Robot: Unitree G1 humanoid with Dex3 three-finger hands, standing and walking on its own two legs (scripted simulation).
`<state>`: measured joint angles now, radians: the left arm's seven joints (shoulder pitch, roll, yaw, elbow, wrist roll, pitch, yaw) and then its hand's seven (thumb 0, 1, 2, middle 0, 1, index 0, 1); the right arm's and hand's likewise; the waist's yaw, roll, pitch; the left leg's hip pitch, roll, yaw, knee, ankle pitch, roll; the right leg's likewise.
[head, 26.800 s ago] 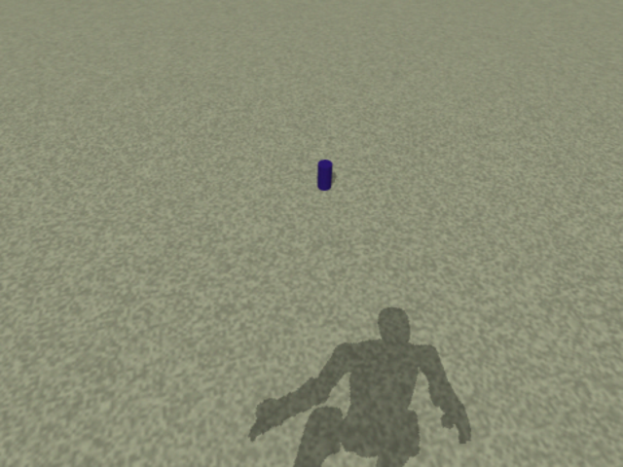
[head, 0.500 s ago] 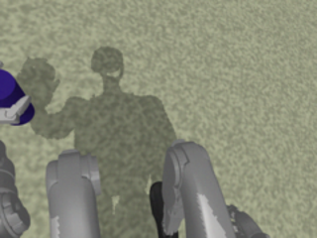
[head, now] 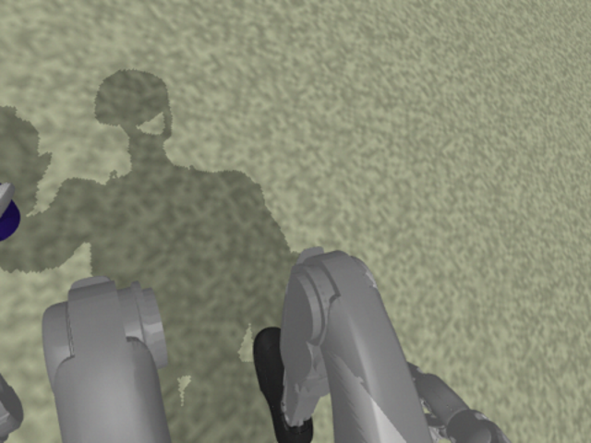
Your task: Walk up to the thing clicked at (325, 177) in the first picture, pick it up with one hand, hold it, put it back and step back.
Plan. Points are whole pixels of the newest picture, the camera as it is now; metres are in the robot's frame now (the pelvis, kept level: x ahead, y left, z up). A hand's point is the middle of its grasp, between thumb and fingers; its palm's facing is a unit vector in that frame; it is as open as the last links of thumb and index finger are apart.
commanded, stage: lower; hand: left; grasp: from the side
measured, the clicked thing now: out of the picture +0.44 +0.32 -0.15
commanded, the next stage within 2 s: loosen in 1.08 s
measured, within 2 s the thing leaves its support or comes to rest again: rests again in 1.14 s
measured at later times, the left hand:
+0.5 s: hand out of the picture +0.45 +0.31 -0.16, palm faces +0.45 -0.89 -0.01, open 9.9 cm
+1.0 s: hand out of the picture +0.45 +0.31 -0.18, palm faces +0.45 -0.89 -0.01, open 9.9 cm
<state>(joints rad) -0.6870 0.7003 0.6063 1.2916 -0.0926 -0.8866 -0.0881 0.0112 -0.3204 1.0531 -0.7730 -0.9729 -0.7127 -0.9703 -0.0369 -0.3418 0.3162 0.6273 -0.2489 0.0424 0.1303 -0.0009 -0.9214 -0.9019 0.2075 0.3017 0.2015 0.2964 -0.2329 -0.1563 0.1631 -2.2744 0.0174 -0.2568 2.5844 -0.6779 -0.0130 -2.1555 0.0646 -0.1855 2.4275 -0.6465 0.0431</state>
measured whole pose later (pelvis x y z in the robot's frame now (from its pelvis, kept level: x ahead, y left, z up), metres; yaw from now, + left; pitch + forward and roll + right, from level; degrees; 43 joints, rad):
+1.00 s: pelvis -0.01 +0.01 -0.01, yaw -4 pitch +12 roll -17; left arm -0.70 0.92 0.61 1.49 -0.06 -1.05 0.02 0.01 -0.31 1.05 -0.77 -0.98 -0.71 -0.98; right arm -0.16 -0.38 0.52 0.54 -0.36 0.05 0.13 0.00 -0.91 -0.90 0.21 0.30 0.20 0.30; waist -0.27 -0.29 0.32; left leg -2.22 0.02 -0.37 2.67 -0.70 0.00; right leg -2.07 0.11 -0.27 2.42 -0.62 0.08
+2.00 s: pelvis -0.01 +0.02 -0.01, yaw -5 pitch +11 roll -19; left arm -0.68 0.93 0.65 1.37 -0.06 -1.05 0.02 -0.02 -0.58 0.11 -0.15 -0.13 -0.15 -0.12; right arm -0.16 -0.37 0.54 0.52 -0.35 0.06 0.12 0.00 -0.91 -0.90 0.21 0.30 0.20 0.30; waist -0.24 -0.31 0.33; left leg -2.21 0.03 -0.39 2.67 -0.71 0.01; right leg -2.05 0.12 -0.28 2.40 -0.61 0.07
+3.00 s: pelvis +0.03 -0.01 +0.24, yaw +10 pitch +30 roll -4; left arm -0.02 0.41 0.25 0.39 0.02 0.05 0.09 -0.01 -0.50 0.08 -0.07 -0.06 -0.06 -0.07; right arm 0.10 -0.24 0.01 0.52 0.05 0.08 -0.08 0.01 -0.90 -0.90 0.21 0.30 0.20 0.30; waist -0.04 0.00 -0.16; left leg -1.66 0.04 -0.07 1.75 -0.62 -0.01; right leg -1.61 0.02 -0.05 1.72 -0.63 -0.01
